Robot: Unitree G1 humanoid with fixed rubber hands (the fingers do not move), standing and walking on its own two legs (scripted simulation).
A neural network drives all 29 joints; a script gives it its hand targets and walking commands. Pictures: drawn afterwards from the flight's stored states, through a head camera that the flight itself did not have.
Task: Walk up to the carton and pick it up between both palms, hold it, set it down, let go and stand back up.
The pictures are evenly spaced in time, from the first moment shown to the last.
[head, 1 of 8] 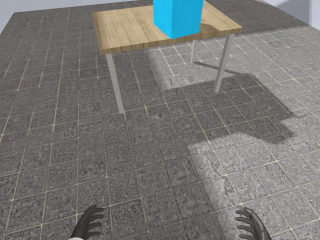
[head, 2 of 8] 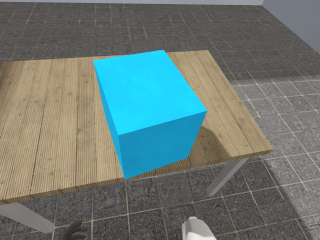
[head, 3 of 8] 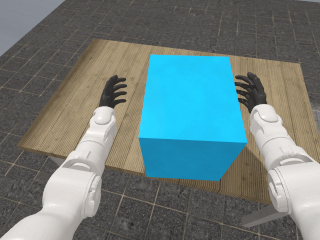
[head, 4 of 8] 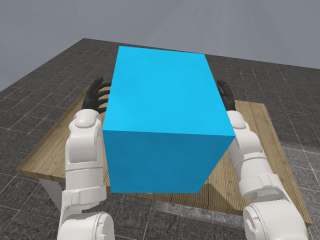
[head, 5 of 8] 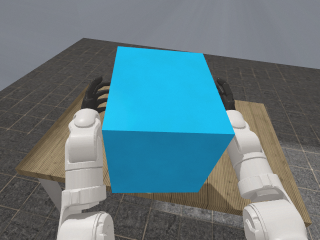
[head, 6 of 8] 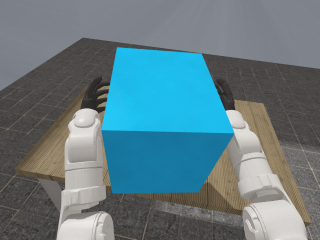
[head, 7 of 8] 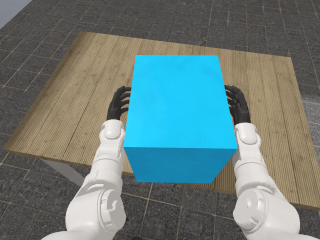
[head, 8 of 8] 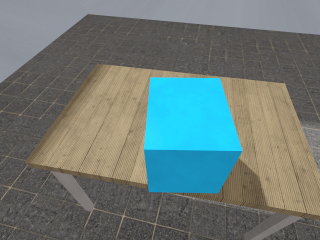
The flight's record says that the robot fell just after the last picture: no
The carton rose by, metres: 0.20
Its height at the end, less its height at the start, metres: +0.00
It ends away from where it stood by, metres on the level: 0.02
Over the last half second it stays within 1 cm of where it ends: yes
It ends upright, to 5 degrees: yes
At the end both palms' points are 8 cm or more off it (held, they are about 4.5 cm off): yes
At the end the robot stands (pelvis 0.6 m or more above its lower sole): yes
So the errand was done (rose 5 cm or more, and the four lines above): yes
